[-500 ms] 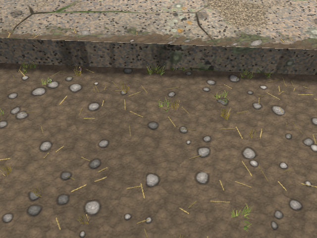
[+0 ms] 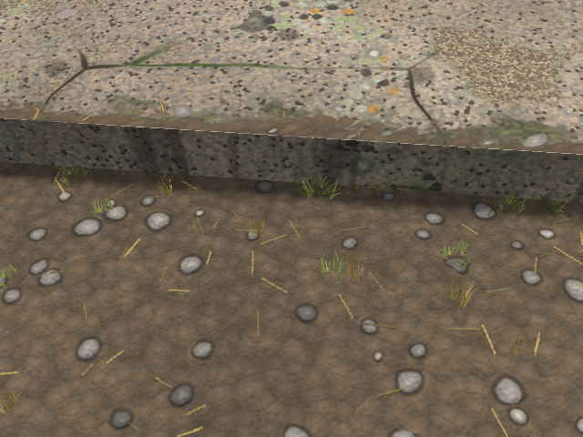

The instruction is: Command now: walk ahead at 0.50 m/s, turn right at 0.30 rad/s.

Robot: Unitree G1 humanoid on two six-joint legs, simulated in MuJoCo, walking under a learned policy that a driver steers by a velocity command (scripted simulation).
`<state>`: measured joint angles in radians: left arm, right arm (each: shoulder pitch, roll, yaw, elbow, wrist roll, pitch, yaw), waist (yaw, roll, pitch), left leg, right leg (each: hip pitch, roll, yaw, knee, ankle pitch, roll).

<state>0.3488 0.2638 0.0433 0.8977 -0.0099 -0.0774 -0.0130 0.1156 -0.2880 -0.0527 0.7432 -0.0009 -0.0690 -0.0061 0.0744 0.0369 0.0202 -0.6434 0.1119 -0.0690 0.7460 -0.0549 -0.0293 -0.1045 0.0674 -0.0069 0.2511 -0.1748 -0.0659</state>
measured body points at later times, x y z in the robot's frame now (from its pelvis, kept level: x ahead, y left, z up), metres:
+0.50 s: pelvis +0.26 +0.04 +0.00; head +0.29 +0.03 +0.44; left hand +0.49 +0.26 -0.10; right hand +0.23 -0.25 -0.13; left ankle +0.24 +0.16 -0.75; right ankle +0.34 -0.15 -0.68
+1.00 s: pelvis +0.50 -0.11 +0.00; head +0.52 -0.15 +0.45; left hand +0.71 +0.10 -0.10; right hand +0.53 -0.45 -0.09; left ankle +0.74 -0.03 -0.69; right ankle +0.44 -0.16 -0.75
